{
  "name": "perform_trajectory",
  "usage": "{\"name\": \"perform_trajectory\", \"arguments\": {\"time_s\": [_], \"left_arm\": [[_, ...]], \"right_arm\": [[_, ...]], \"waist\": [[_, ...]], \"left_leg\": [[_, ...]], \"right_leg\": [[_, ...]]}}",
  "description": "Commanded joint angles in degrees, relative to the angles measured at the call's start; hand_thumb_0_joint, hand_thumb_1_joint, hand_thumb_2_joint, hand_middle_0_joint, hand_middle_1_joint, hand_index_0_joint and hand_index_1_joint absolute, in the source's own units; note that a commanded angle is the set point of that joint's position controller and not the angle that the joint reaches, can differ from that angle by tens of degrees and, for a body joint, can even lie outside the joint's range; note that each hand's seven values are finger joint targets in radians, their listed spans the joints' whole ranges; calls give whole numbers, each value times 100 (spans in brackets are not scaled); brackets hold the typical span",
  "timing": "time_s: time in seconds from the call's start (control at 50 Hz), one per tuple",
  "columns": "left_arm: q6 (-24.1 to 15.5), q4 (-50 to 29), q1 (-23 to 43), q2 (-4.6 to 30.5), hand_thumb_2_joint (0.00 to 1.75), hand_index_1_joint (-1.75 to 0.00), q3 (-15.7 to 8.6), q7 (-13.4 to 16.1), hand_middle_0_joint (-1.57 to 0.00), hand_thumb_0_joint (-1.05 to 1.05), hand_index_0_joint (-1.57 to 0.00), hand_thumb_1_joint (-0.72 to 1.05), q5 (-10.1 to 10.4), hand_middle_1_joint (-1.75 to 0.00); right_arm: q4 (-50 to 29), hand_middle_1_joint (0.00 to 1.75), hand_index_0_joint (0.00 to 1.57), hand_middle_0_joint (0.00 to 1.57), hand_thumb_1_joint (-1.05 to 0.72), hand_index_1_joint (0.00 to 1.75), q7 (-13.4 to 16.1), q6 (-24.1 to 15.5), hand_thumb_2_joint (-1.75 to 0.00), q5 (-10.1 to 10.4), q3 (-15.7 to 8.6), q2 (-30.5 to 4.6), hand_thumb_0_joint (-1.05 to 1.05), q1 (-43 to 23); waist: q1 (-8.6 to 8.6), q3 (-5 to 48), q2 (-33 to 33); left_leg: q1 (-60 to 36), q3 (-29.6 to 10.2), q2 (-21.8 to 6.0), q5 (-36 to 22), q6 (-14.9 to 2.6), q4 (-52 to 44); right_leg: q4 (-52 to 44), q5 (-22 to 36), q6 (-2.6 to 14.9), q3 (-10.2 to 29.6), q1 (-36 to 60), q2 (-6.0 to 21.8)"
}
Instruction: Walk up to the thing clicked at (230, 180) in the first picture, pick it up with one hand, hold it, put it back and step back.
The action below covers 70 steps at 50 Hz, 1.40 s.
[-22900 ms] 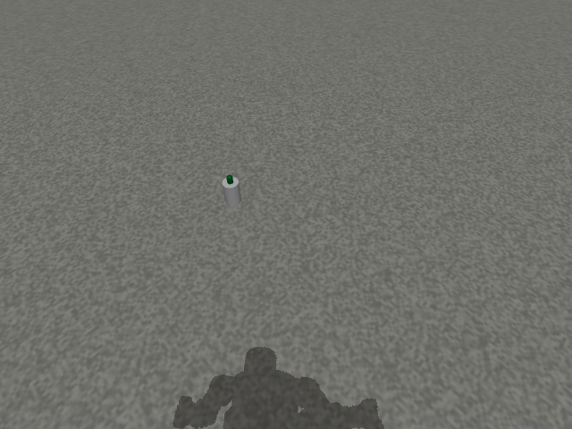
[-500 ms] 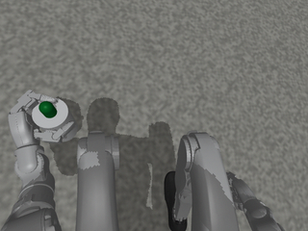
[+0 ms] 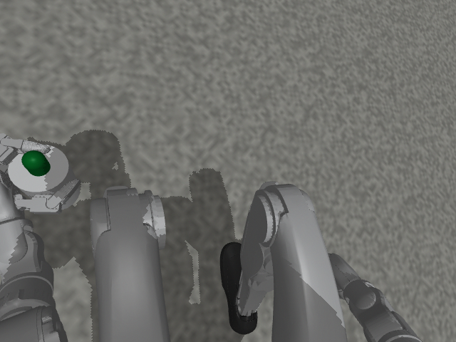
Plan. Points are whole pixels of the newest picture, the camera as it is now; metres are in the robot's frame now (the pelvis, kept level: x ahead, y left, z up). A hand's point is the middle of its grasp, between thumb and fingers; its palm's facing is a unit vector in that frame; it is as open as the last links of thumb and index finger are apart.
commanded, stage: lower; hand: left
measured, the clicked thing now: (46, 176) +0.36 +0.29 -0.15
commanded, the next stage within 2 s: loosen in 0.98 s
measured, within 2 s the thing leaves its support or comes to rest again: neither
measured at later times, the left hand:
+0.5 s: hand (43, 177) +0.36 +0.29 -0.16, palm faces +0.42 -0.91 +0.00, open 9.0 cm
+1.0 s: hand (50, 177) +0.36 +0.29 -0.18, palm faces +0.42 -0.91 +0.00, open 9.0 cm
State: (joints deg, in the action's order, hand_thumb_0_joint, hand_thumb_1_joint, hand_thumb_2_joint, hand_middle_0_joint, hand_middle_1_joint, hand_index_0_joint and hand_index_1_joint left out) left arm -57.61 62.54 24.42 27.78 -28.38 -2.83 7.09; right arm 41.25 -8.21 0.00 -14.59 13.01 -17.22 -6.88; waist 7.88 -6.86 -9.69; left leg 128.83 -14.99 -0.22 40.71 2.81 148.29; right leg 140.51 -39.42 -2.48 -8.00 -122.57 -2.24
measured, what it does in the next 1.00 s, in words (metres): stands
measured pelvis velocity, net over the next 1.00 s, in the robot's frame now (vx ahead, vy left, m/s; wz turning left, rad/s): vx -0.01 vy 0.01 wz -0.07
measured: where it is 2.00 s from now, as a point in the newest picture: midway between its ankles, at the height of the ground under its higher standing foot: (185, 314)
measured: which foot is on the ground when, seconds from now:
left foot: down 0.00-1.00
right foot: down 0.00-1.00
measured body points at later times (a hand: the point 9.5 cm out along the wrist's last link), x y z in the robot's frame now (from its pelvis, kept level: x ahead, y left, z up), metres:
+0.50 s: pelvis -0.01 +0.01 -0.01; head +0.19 +0.18 +0.35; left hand +0.33 +0.34 -0.16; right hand +0.18 -0.24 -0.06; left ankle +0.08 +0.13 -0.26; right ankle +0.11 -0.12 -0.26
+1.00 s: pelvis -0.01 +0.01 -0.01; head +0.19 +0.19 +0.34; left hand +0.33 +0.33 -0.18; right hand +0.17 -0.23 -0.05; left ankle +0.08 +0.13 -0.26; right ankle +0.11 -0.12 -0.26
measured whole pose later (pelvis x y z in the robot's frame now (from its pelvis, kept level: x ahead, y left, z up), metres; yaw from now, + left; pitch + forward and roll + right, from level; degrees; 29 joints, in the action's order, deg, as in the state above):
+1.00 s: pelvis -0.01 +0.01 -0.01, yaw -4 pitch +12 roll -16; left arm -66.5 73.4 25.1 36.8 -28.7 5.1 5.6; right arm 36.8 -11.2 -2.0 -19.7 23.1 -19.5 -10.8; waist 10.0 -14.0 -14.6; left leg 126.9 -21.1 0.0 40.0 1.8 152.9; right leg 139.9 -36.4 -3.7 -12.5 -118.4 -4.6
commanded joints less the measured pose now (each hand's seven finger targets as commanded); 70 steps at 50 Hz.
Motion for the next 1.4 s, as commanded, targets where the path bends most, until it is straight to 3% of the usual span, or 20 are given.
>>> {"name": "perform_trajectory", "arguments": {"time_s": [0.0, 0.1, 0.2, 0.24, 0.3, 0.36, 0.42, 0.44, 0.62, 0.72, 0.88, 0.9, 0.96, 1.06, 1.08, 1.14, 1.18, 1.24, 1.34, 1.38], "left_arm": [[-673, -787, 1096, 877, 120, -135, 35, 128, -124, 0, -123, 20, 60, -134], [-770, -437, 1061, 1027, 125, -140, -30, 228, -127, 0, -127, 21, 127, -138], [-907, -295, 1011, 1460, 126, -141, -290, 327, -128, 0, -128, 22, 42, -139], [-970, -331, 1102, 1517, 127, -141, -300, 377, -128, 0, -129, 22, 21, -140], [-1029, -323, 1202, 1596, 127, -141, -289, 442, -128, 0, -129, 25, -37, -140], [-1073, -333, 1292, 1509, 126, -141, -100, 445, -130, 0, -130, 24, -79, -139], [-1125, -355, 1357, 1650, 125, -139, -146, 485, -129, 0, -129, 22, -106, -138], [-1101, -129, 1200, 1457, 125, -140, 14, 481, -128, 0, -128, 20, -116, -138], [-1239, -148, 1199, 1637, 123, -139, -79, 638, -129, 0, -128, 17, -96, -137], [-1265, 226, 1006, 1567, 123, -137, -36, 718, -127, 0, -126, 19, -120, -135], [-1403, 44, 1251, 1845, 122, -136, -131, 828, -128, 0, -127, 24, -119, -134], [-1398, 220, 1106, 1736, 123, -136, -24, 814, -128, 0, -127, 23, -144, -134], [-1440, 154, 1179, 1852, 123, -136, -74, 828, -129, 0, -128, 23, -130, -134], [-1450, 356, 1109, 1748, 123, -137, 9, 822, -130, 0, -129, 23, -120, -135], [-1478, 380, 1124, 1699, 115, -131, 63, 835, -129, 0, -130, 25, -125, -131], [-1516, 291, 1233, 1816, 91, -107, 37, 851, -110, 0, -112, 11, -114, -107], [-1489, 476, 1161, 1751, 78, -96, 61, 862, -103, 0, -105, 5, -119, -98], [-1524, 314, 1334, 1808, 65, -85, 82, 878, -97, 0, -98, -7, -139, -87], [-1476, 612, 1228, 1726, 43, -57, 168, 894, -68, 0, -68, -30, -212, -57], [-1468, 564, 1185, 1789, 34, -48, 108, 920, -63, 0, -62, -38, -213, -48]], "right_arm": [[-278, 30, 20, 20, -93, 30, 39, -36, -91, -67, -417, -1730, 0, 283], [-438, 30, 20, 20, -92, 30, 0, -47, -91, -130, -258, -1803, 0, 108], [-540, 30, 20, 20, -92, 30, -24, -57, -91, -201, -130, -1894, 0, -34], [-612, 30, 20, 20, -92, 30, -42, -62, -91, -224, -89, -1943, 0, -138], [-610, 30, 20, 20, -92, 30, -49, -95, -91, -279, -46, -1989, 0, -170], [-528, 30, 20, 20, -92, 30, -67, -126, -91, -317, -6, -2008, 0, -137], [-550, 30, 20, 20, -92, 30, -72, -147, -91, -331, 30, -2073, 0, -166], [-489, 30, 20, 20, -92, 30, -84, -141, -91, -352, 63, -2045, 0, -112], [-588, 30, 20, 20, -92, 30, -145, -170, -91, -396, 133, -2164, 0, -203], [-560, 30, 20, 20, -92, 30, -185, -152, -91, -444, 239, -2138, 0, -189], [-644, 30, 20, 20, -92, 30, -205, -196, -91, -489, 317, -2171, 0, -265], [-576, 30, 20, 20, -92, 30, -212, -194, -91, -496, 332, -2163, 0, -226], [-673, 30, 20, 20, -91, 30, -207, -211, -91, -503, 357, -2199, 0, -299], [-685, 30, 20, 20, -91, 30, -202, -228, -91, -519, 376, -2258, 0, -333], [-701, 30, 20, 20, -91, 30, -211, -232, -90, -527, 386, -2279, 0, -371], [-721, 30, 20, 20, -92, 30, -218, -244, -90, -536, 426, -2239, 0, -340], [-703, 30, 20, 20, -92, 30, -231, -248, -90, -540, 426, -2253, 0, -342], [-765, 30, 20, 20, -92, 30, -235, -256, -90, -549, 442, -2255, 0, -389], [-668, 30, 20, 20, -91, 30, -257, -236, -90, -563, 414, -2290, 0, -322], [-709, 30, 20, 20, -91, 30, -265, -240, -90, -560, 425, -2294, 0, -322]], "waist": [[204, 3501, 2392], [266, 3267, 1931], [191, 3175, 2225], [243, 3043, 2306], [316, 2887, 2421], [407, 2782, 2534], [454, 2823, 2600], [533, 2779, 2513], [460, 2719, 2524], [556, 2577, 2465], [587, 2546, 2459], [618, 2511, 2405], [626, 2477, 2380], [683, 2348, 2354], [745, 2283, 2343], [680, 2384, 2360], [732, 2163, 2308], [727, 2178, 2332], [789, 1891, 2322], [697, 1978, 2344]], "left_leg": [[-2525, 576, -168, -1056, -84, -1710], [-2149, 532, -148, -687, -169, -1540], [-2268, 463, -181, -636, -108, -1628], [-2231, 422, -194, -443, -102, -1669], [-2223, 426, -212, -293, -107, -1641], [-2355, 378, -240, -334, -79, -1639], [-2480, 282, -255, -510, -47, -1658], [-2470, 273, -249, -473, -59, -1637], [-2566, 107, -266, -543, -22, -1666], [-2468, 121, -264, -623, -37, -1584], [-2344, 138, -264, -440, -74, -1506], [-2342, 122, -267, -463, -75, -1496], [-2312, 108, -275, -434, -87, -1476], [-2385, 21, -294, -408, -52, -1535], [-2360, -25, -294, -389, -42, -1550], [-2341, 28, -278, -478, -70, -1467], [-2237, 6, -282, -318, -77, -1507], [-2257, -23, -299, -233, -78, -1510], [-2250, -98, -323, 41, -54, -1644], [-2303, -118, -322, -96, -43, -1656]], "right_leg": [[-1051, 1339, 393, -567, 1575, -202], [-1209, 1117, 332, -660, 1716, -257], [-1085, 1019, 363, -771, 1667, -293], [-1068, 881, 369, -821, 1567, -301], [-1080, 842, 362, -835, 1548, -307], [-1041, 881, 362, -864, 1437, -309], [-957, 1037, 364, -926, 1458, -301], [-1014, 1020, 342, -935, 1521, -304], [-907, 1127, 339, -1044, 1489, -314], [-967, 1187, 315, -1048, 1641, -343], [-1048, 1089, 318, -1101, 1715, -394], [-1038, 1100, 314, -1107, 1714, -397], [-1046, 1100, 313, -1132, 1701, -411], [-1028, 1092, 307, -1206, 1628, -423], [-1010, 1091, 300, -1245, 1590, -418], [-1036, 1182, 302, -1191, 1723, -439], [-1061, 1033, 295, -1223, 1613, -428], [-1055, 993, 298, -1231, 1571, -448], [-1048, 782, 287, -1257, 1370, -419], [-1012, 884, 291, -1256, 1432, -417]]}}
